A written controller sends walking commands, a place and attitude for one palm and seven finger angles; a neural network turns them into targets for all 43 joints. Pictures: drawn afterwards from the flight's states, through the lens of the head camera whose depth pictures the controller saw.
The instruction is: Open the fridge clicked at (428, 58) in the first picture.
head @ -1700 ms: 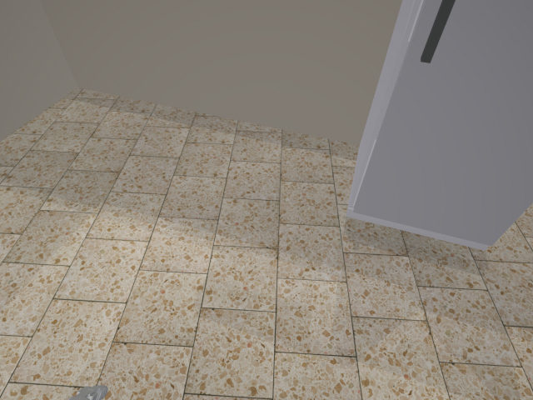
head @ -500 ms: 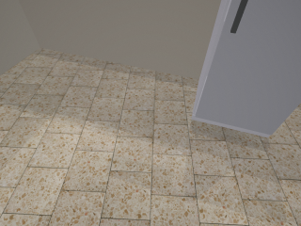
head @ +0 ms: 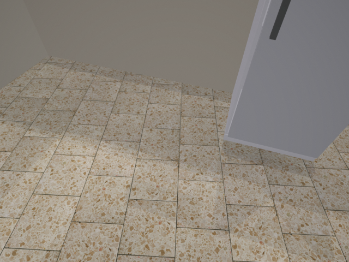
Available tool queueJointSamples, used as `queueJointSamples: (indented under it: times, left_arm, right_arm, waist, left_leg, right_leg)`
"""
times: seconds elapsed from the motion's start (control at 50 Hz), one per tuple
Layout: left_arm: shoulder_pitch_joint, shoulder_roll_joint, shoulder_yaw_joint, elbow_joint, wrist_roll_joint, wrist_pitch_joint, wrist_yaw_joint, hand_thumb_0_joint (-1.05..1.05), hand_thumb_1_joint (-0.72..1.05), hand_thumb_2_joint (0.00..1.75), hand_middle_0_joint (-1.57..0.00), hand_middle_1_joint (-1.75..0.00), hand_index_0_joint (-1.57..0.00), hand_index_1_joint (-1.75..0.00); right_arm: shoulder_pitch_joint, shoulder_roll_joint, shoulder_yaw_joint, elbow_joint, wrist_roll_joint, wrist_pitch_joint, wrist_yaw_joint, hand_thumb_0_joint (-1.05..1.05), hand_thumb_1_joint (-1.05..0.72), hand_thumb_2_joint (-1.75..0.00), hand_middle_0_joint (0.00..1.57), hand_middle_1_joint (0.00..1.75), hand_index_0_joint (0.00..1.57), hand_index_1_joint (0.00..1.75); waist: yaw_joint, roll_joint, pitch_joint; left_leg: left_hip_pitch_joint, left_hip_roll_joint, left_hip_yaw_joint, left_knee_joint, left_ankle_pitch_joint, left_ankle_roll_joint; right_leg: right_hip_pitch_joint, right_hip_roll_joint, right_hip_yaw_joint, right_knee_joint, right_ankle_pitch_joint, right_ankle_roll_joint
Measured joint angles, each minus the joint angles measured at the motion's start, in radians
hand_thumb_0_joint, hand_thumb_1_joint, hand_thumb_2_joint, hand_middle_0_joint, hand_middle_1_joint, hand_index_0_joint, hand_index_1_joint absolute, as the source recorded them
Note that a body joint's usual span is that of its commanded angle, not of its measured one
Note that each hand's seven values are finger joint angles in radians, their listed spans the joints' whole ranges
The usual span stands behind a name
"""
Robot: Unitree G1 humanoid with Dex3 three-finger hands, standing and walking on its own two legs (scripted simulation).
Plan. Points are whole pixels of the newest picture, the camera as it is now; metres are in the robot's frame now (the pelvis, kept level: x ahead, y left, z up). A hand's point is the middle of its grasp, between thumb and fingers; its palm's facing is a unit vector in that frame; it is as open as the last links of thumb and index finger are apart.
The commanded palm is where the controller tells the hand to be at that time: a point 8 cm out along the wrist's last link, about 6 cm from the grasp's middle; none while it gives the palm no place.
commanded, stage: walk to a spot facing it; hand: left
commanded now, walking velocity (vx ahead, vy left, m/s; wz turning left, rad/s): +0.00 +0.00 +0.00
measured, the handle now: (284, 2) +1.02 -0.38 +0.20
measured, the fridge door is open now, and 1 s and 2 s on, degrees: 0 0 0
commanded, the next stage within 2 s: none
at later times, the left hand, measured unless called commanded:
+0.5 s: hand out of the picture +0.04 +0.17 -0.18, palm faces -0.16 -0.95 -0.28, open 7.4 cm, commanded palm none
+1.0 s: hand out of the picture +0.13 +0.19 -0.18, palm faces -0.40 -0.89 -0.22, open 7.4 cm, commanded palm none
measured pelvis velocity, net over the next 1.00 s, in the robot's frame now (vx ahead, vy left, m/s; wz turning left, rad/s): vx -0.02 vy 0.03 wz -0.50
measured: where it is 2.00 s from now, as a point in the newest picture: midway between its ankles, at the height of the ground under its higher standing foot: outside the picture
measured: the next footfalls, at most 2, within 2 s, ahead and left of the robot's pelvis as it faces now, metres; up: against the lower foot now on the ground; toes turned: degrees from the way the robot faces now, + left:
left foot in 0.94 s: +0.04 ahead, +0.12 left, +0.00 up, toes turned -27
right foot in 1.48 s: +0.09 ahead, -0.26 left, +0.00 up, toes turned -56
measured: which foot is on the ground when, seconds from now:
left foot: down 0.00-0.42, up 0.44-0.92, down 0.94-1.00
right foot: down 0.00-0.92, up 0.94-1.00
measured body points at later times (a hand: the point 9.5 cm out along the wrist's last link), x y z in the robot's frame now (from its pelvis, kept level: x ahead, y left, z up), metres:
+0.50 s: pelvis -0.03 -0.03 -0.03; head +0.01 -0.06 +0.42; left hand +0.05 +0.21 -0.16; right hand +0.01 -0.30 -0.19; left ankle -0.02 +0.12 -0.70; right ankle -0.02 -0.12 -0.75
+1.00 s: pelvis -0.02 +0.03 -0.01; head +0.01 +0.05 +0.44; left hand +0.15 +0.24 -0.16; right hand -0.05 -0.25 -0.12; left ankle +0.00 +0.13 -0.75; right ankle -0.04 -0.11 -0.71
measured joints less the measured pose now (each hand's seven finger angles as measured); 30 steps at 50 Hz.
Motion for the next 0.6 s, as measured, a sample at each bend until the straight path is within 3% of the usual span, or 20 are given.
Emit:
queueJointSamples:
  times: [0.14,0.28,0.36,0.4,0.42,0.46,0.52,0.6]
  left_arm:
    - [0.007,-0.004,0.007,-0.010,0.000,0.011,0.005,0.00,0.91,0.89,-0.20,-0.30,-0.20,-0.30]
    - [0.050,-0.042,0.022,-0.063,0.003,0.057,0.002,0.00,0.91,0.89,-0.20,-0.30,-0.20,-0.30]
    - [0.075,-0.072,0.036,-0.096,0.005,0.074,-0.009,0.00,0.91,0.89,-0.20,-0.30,-0.20,-0.30]
    - [0.093,-0.092,0.041,-0.113,0.006,0.073,-0.015,0.00,0.91,0.89,-0.20,-0.30,-0.20,-0.30]
    - [0.108,-0.098,0.042,-0.125,0.009,0.065,-0.018,0.00,0.91,0.89,-0.20,-0.30,-0.20,-0.30]
    - [0.118,-0.117,0.043,-0.134,0.013,0.049,-0.011,0.00,0.91,0.89,-0.20,-0.30,-0.20,-0.30]
    - [0.129,-0.140,0.043,-0.143,0.010,0.048,-0.002,0.00,0.91,0.89,-0.20,-0.30,-0.20,-0.30]
    - [0.145,-0.152,0.045,-0.149,0.004,0.040,0.002,0.00,0.91,0.89,-0.20,-0.30,-0.20,-0.30]
  right_arm:
    - [-0.002,0.004,-0.004,-0.010,-0.002,0.003,-0.008,0.01,-0.90,-0.90,0.20,0.30,0.20,0.30]
    - [0.009,0.063,-0.020,-0.081,-0.005,0.030,-0.020,0.01,-0.90,-0.90,0.20,0.30,0.20,0.30]
    - [0.023,0.095,-0.029,-0.111,-0.007,0.038,-0.017,0.01,-0.90,-0.90,0.20,0.30,0.20,0.30]
    - [0.034,0.099,-0.035,-0.120,-0.009,0.043,-0.016,0.01,-0.90,-0.90,0.20,0.30,0.20,0.30]
    - [0.041,0.099,-0.038,-0.126,-0.009,0.048,-0.014,0.01,-0.90,-0.90,0.20,0.30,0.20,0.30]
    - [0.039,0.096,-0.047,-0.129,-0.005,0.066,-0.016,0.01,-0.90,-0.90,0.20,0.30,0.20,0.30]
    - [0.039,0.097,-0.055,-0.129,-0.003,0.076,-0.014,0.01,-0.90,-0.90,0.20,0.30,0.20,0.30]
    - [0.027,0.099,-0.058,-0.140,-0.005,0.069,-0.015,0.01,-0.90,-0.90,0.20,0.30,0.20,0.30]
  waist:
    - [0.008,0.001,0.000]
    - [0.014,-0.013,0.024]
    - [0.026,-0.018,0.055]
    - [0.030,0.001,0.063]
    - [0.032,0.009,0.058]
    - [0.029,0.032,0.066]
    - [0.029,0.040,0.075]
    - [0.034,0.016,0.070]
  left_leg:
    - [-0.003,0.006,0.016,0.011,-0.007,-0.003]
    - [-0.056,0.026,0.085,0.114,-0.062,-0.008]
    - [-0.074,0.047,0.141,0.179,-0.097,-0.015]
    - [-0.090,0.073,0.158,0.231,-0.124,-0.029]
    - [-0.114,0.088,0.163,0.280,-0.148,-0.036]
    - [-0.203,0.086,0.096,0.472,-0.260,-0.044]
    - [-0.304,0.056,0.027,0.683,-0.254,-0.041]
    - [-0.358,0.044,0.007,0.744,-0.174,-0.055]
  right_leg:
    - [-0.012,0.007,0.015,0.016,-0.003,-0.001]
    - [-0.116,0.031,0.080,0.163,-0.048,-0.005]
    - [-0.204,0.016,0.026,0.377,-0.190,0.005]
    - [-0.196,0.006,-0.010,0.376,-0.193,0.005]
    - [-0.181,0.002,-0.015,0.323,-0.132,0.000]
    - [-0.206,0.027,-0.023,0.347,-0.129,-0.038]
    - [-0.191,0.049,-0.021,0.287,-0.113,-0.073]
    - [-0.170,0.069,0.025,0.164,-0.027,-0.078]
